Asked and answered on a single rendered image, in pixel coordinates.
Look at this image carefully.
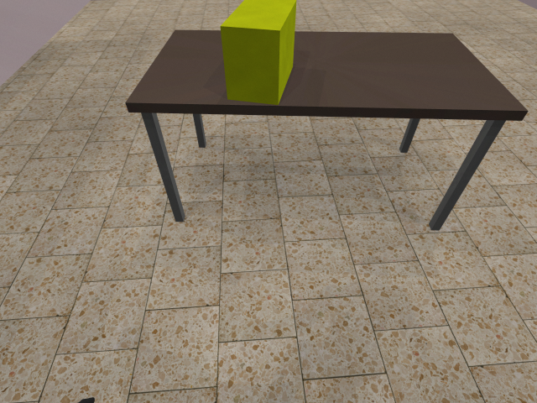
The carton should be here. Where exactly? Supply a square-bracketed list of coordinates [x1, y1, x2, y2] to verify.
[221, 0, 296, 105]

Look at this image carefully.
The table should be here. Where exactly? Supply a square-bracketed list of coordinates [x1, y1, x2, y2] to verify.
[125, 30, 528, 231]

